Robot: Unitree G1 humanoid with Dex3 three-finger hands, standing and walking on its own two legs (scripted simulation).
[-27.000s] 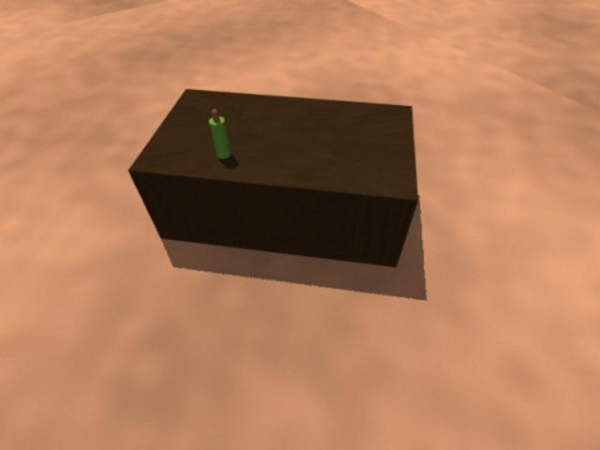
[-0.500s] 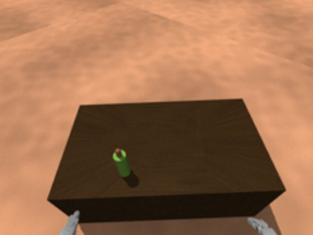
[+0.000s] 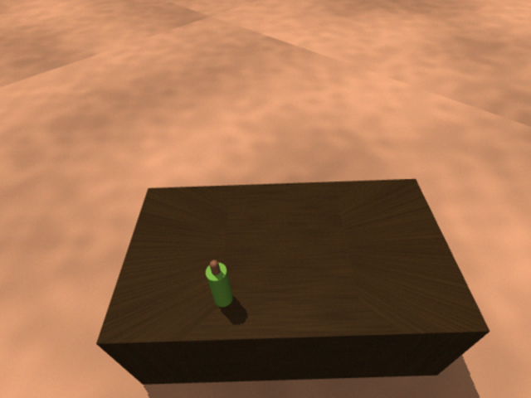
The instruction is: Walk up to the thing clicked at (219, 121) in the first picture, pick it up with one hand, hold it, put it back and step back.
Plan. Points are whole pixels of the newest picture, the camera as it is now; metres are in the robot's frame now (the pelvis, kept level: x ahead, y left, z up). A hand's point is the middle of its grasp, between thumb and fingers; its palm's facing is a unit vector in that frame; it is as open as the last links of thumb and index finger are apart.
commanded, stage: home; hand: left
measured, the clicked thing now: (218, 281) +0.47 +0.16 -0.29
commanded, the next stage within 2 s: stand in 0.96 s
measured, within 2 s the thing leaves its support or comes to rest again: neither
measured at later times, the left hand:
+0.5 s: hand out of the picture +0.02 +0.25 -0.16, palm faces -0.04 -0.93 -0.36, open 17.4 cm
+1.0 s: hand out of the picture +0.08 +0.24 -0.15, palm faces -0.02 -0.93 -0.36, open 17.4 cm
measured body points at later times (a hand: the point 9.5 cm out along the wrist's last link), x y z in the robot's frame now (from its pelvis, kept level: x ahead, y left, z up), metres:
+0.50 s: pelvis -0.01 +0.00 +0.00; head +0.00 -0.01 +0.45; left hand +0.02 +0.30 -0.13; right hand +0.05 -0.30 -0.14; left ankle +0.03 +0.13 -0.74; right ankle -0.02 -0.15 -0.74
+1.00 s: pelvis +0.01 -0.01 +0.00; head +0.01 -0.02 +0.45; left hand +0.08 +0.29 -0.12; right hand +0.09 -0.31 -0.13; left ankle +0.03 +0.13 -0.74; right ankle -0.02 -0.15 -0.74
